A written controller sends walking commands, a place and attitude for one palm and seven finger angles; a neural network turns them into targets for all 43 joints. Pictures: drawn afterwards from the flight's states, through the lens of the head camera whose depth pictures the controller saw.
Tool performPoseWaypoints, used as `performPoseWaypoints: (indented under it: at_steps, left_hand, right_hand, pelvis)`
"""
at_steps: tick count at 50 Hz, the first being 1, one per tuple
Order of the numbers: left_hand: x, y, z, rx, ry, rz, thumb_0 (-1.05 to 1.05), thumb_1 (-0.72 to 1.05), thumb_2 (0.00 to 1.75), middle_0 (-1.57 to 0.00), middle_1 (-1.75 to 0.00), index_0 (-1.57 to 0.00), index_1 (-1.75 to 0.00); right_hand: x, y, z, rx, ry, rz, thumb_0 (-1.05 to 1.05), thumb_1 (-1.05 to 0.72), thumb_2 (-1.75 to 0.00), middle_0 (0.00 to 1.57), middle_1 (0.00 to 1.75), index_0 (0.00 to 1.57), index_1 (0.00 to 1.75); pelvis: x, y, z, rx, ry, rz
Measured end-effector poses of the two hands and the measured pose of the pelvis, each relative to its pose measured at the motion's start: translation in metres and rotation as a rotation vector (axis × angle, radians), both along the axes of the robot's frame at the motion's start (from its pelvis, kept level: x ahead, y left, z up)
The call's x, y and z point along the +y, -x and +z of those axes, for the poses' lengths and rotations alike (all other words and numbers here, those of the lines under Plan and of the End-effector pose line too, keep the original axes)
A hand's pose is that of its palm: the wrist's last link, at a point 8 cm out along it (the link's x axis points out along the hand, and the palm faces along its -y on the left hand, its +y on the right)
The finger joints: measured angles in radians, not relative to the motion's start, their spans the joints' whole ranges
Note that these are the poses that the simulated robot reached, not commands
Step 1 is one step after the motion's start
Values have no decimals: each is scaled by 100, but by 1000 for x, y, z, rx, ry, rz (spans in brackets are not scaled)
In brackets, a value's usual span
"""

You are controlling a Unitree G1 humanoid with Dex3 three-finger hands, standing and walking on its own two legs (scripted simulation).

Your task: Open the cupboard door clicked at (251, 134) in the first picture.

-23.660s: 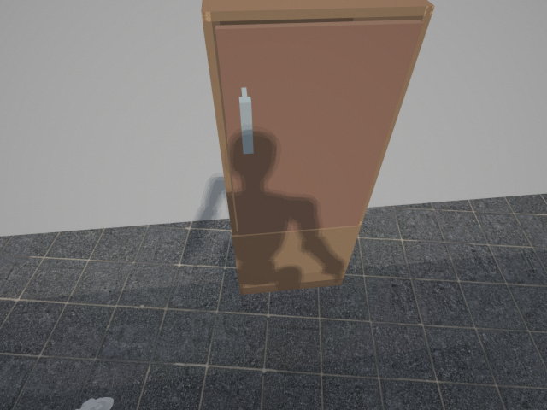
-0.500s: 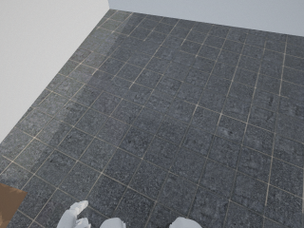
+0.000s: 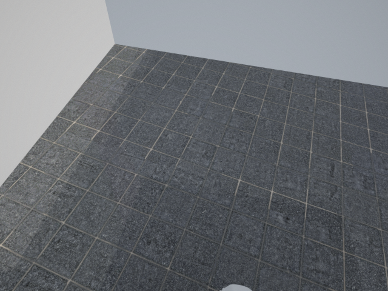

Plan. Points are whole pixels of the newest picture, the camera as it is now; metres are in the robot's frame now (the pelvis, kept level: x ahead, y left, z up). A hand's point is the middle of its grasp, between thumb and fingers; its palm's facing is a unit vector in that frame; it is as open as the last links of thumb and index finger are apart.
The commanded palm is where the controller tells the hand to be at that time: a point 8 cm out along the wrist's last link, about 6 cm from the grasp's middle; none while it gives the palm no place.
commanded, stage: walk to a spot facing it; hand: left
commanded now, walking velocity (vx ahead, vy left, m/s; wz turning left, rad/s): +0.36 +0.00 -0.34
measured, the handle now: out of the picture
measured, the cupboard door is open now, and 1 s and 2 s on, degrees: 39 39 39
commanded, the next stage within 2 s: turn to face it in 0.42 s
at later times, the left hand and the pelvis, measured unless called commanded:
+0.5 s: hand (167, 208) +0.34 +0.10 -0.16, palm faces -0.09 -0.97 -0.21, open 7.2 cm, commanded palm none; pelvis +0.25 -0.08 +0.01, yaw -7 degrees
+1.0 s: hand (167, 164) +0.49 +0.12 -0.17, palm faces +0.13 -0.97 -0.21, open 7.4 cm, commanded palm none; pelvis +0.41 -0.07 +0.00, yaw +5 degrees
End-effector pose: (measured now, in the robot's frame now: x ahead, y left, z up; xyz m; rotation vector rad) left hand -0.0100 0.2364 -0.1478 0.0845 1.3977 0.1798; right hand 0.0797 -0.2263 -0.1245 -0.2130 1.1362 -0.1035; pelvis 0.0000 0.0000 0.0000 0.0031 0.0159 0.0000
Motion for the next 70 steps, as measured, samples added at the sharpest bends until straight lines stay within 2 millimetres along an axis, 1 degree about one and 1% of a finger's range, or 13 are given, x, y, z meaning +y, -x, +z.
performPoseWaypoints:
  at_steps: [6,11,14,17,22,27,32,36,40,45,55,63,70]
  left_hand:
    - [-7,-126,17,-123,-7,-106,1,91,90,-19,-30,-19,-30]
    - [-33,-235,17,-189,-25,-224,1,91,90,-19,-30,-19,-30]
    - [-55,-297,10,-256,-44,-273,1,91,90,-19,-30,-19,-30]
    - [-73,-331,10,-295,-49,-263,1,91,90,-20,-30,-19,-30]
    - [-92,-342,16,-216,-33,-232,0,92,90,-20,-30,-20,-30]
    - [-86,-350,16,-138,-43,-192,-1,95,90,-20,-30,-20,-30]
    - [-84,-354,1,-45,-8,-130,0,94,90,-20,-30,-20,-30]
    - [-79,-365,-22,18,22,-69,0,92,90,-20,-30,-20,-30]
    - [-71,-396,-23,0,11,-38,1,92,90,-20,-30,-20,-30]
    - [-64,-450,-4,-124,-18,-2,1,91,90,-20,-30,-20,-30]
    - [-75,-504,24,-249,-115,37,1,91,90,-20,-30,-19,-30]
    - [-104,-476,32,-218,-159,146,1,91,90,-20,-30,-20,-30]
    - [-125,-429,21,-132,-108,274,1,91,90,-20,-30,-20,-30]
  right_hand:
    - [-17,47,-2,238,4,-146,0,-94,-90,20,30,20,30]
    - [-25,71,-10,405,-34,-256,0,-93,-90,20,30,20,30]
    - [-32,71,-21,492,-68,-300,0,-92,-90,20,30,20,30]
    - [-43,43,-25,518,-88,-322,1,-92,-90,20,30,19,30]
    - [-66,-66,-17,347,-72,-304,1,-92,-90,20,30,19,30]
    - [-81,-183,-9,165,-55,-254,1,-93,-90,20,30,19,30]
    - [-86,-284,-7,66,-24,-174,1,-94,-90,20,30,19,30]
    - [-79,-348,-14,11,16,-105,1,-93,-90,20,30,19,30]
    - [-71,-376,-13,22,29,-67,0,-92,-90,20,30,19,30]
    - [-67,-386,-11,100,21,-15,0,-92,-90,20,30,20,30]
    - [-111,-413,-16,156,7,21,1,-91,-90,21,30,20,30]
    - [-149,-468,-17,163,24,119,1,-91,-90,20,30,20,30]
    - [-129,-534,-5,116,41,276,1,-91,-90,20,30,19,30]
  pelvis:
    - [-5,-58,8,13,2,-46]
    - [-25,-113,0,16,-9,-90]
    - [-47,-150,-16,11,-16,-104]
    - [-61,-176,-17,-1,-6,-113]
    - [-75,-222,1,4,-2,-119]
    - [-80,-270,7,11,4,-116]
    - [-73,-322,0,-6,21,-83]
    - [-61,-365,-17,-20,35,-52]
    - [-58,-384,-16,-19,22,-17]
    - [-61,-395,-5,1,31,39]
    - [-100,-419,-2,25,35,154]
    - [-129,-439,0,15,-16,277]
    - [-131,-450,3,12,-38,381]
